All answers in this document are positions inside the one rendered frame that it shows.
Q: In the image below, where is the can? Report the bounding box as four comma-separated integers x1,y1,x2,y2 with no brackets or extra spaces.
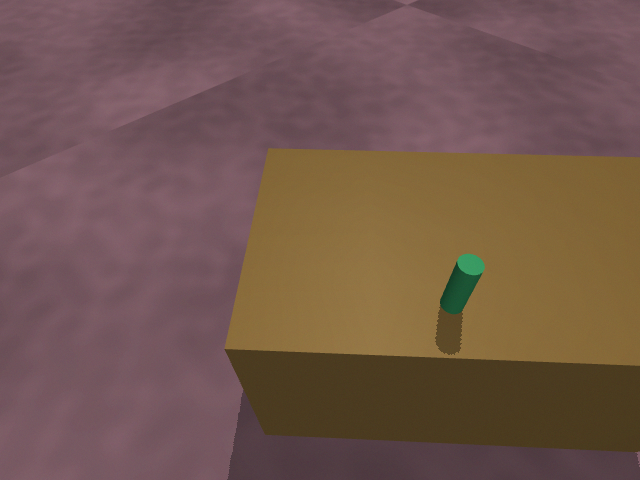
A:
440,254,485,314

